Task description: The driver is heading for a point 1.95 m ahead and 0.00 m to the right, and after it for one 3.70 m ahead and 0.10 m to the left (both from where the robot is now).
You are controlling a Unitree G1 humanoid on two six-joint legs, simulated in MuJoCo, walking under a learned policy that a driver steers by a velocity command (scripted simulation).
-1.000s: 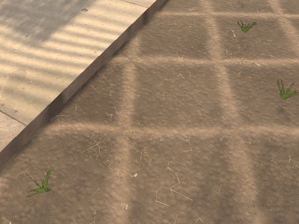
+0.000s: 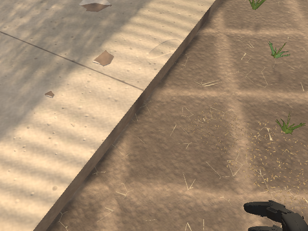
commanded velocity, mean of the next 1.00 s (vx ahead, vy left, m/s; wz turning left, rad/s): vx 1.00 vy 0.00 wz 0.00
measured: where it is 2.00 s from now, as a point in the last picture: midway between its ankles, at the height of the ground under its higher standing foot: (183, 11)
